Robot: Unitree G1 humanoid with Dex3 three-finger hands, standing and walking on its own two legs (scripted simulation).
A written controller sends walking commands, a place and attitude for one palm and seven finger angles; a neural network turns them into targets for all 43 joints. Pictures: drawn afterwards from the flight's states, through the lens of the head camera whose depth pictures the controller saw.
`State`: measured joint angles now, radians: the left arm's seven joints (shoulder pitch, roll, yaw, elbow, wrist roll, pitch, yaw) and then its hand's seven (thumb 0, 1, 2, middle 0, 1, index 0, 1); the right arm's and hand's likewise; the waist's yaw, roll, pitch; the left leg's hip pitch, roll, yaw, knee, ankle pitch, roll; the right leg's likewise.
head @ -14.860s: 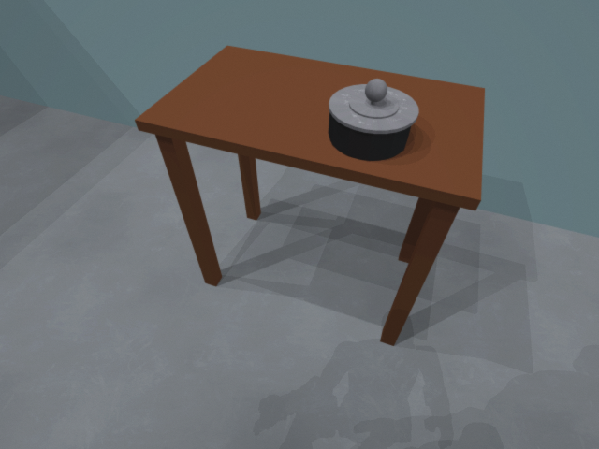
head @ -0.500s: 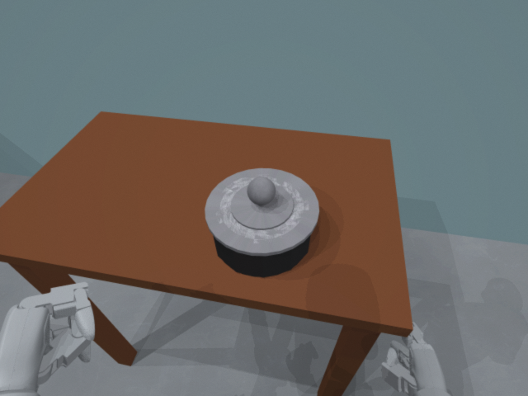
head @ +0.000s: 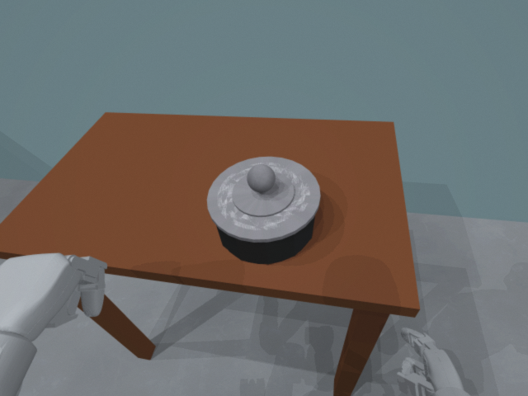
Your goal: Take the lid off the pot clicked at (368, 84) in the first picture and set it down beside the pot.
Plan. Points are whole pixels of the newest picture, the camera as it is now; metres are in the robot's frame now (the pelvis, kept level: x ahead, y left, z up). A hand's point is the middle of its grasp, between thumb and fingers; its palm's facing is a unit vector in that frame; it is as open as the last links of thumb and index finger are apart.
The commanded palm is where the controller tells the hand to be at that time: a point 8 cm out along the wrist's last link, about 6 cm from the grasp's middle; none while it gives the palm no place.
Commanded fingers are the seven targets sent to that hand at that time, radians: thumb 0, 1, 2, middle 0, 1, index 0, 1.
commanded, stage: reach forward and open the fingers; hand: left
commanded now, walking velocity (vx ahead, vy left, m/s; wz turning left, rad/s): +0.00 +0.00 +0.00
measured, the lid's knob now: (261, 178) +0.43 +0.06 +0.11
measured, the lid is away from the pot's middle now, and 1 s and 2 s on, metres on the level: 0.00 0.00 0.00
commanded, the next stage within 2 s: move the open hand above the knob in 0.84 s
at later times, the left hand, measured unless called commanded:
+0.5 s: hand (57, 268) +0.21 +0.28 +0.16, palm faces -0.13 -0.03 -0.99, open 7.3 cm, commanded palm +0.20 +0.27 +0.23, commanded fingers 0.00 -0.29 1.44 -0.84 -0.12 -0.84 -0.12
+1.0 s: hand (59, 226) +0.25 +0.28 +0.19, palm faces -0.11 -0.03 -0.99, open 10.1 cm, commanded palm +0.24 +0.26 +0.26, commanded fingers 0.00 -0.33 1.50 -0.84 -0.08 -0.84 -0.08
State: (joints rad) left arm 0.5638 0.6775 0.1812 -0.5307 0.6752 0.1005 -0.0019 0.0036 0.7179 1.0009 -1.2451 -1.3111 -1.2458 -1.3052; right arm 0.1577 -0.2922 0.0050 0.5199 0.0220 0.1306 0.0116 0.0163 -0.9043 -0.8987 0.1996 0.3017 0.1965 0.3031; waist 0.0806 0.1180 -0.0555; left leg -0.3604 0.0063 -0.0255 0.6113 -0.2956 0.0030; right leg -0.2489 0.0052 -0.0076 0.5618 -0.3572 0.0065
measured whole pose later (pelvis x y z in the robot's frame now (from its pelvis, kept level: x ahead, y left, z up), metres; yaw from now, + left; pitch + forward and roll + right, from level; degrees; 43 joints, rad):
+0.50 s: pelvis -0.04 +0.02 +0.01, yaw +1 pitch -1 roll -1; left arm 0.06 0.75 0.11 -0.31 0.67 -0.02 -0.34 0.00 0.00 1.33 -0.96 -0.46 -0.96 -0.45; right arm 0.11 -0.27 0.03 0.56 0.04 0.08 0.01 0.02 -0.91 -0.90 0.20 0.30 0.20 0.30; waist 0.10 0.10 0.05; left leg -0.26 -0.02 -0.03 0.43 -0.15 0.03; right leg -0.15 -0.02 -0.01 0.38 -0.21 0.03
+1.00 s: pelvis -0.05 +0.03 +0.01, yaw +1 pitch -1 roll -1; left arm -0.26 0.74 0.02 -0.17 0.71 0.08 -0.45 0.00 -0.32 1.49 -0.85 -0.09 -0.85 -0.08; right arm 0.08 -0.28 0.04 0.57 0.05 0.08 0.02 0.02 -0.91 -0.90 0.20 0.30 0.20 0.30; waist 0.09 0.10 0.05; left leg -0.27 -0.04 -0.03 0.41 -0.12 0.04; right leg -0.16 -0.04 -0.01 0.38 -0.20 0.03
